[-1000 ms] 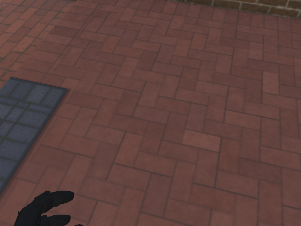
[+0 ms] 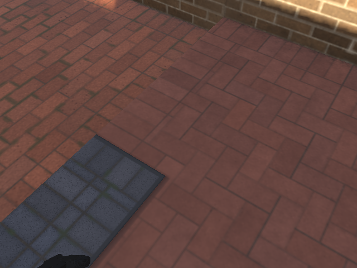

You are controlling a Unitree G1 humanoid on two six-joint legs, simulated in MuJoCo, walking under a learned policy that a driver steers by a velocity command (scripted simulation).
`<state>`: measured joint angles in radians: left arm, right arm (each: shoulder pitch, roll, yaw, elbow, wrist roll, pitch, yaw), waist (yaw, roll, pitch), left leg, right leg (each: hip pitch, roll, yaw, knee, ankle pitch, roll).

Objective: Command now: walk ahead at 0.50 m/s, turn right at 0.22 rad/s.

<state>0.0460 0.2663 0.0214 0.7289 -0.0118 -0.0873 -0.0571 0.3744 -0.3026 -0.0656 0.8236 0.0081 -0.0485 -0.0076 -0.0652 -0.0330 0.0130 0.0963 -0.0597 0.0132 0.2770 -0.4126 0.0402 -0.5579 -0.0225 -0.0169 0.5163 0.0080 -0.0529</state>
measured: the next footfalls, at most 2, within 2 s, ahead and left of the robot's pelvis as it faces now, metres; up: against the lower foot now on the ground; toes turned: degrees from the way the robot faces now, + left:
right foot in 0.02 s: +0.20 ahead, -0.10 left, +0.00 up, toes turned -2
left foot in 0.50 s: +0.47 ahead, +0.08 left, +0.00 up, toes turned -20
